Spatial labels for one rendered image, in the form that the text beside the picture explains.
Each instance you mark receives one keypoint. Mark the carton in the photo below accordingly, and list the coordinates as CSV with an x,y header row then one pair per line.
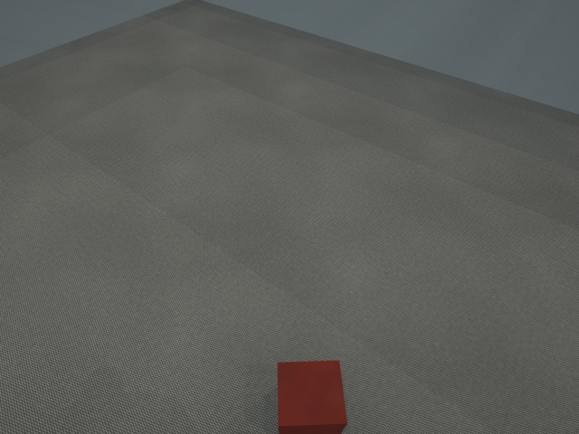
x,y
311,398

